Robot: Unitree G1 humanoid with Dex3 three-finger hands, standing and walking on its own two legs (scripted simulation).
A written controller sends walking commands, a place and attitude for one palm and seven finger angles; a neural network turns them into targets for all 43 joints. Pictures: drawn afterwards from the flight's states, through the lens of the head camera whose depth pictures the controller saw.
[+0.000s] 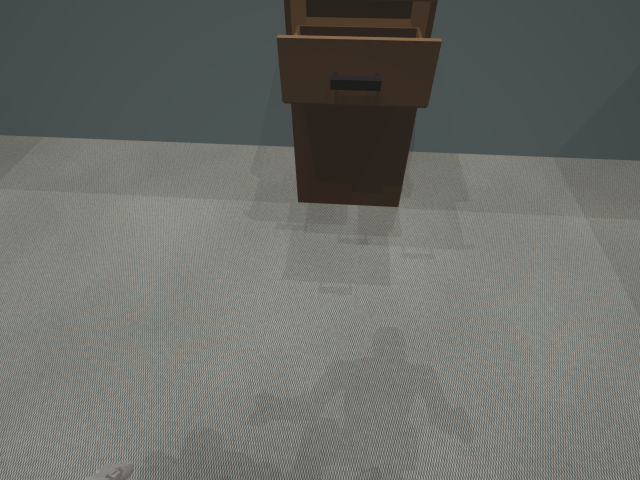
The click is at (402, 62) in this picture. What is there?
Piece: drawer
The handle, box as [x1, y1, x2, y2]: [330, 72, 381, 90]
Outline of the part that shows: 331,75 330,89 380,90 381,80 379,73 376,73 375,76 345,76 337,75 336,72 333,72 333,74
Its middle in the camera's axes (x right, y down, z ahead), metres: +0.09 -0.43 +1.04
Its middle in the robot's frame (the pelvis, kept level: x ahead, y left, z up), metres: +1.07 -0.04 -0.01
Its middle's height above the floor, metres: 0.77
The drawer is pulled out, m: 0.30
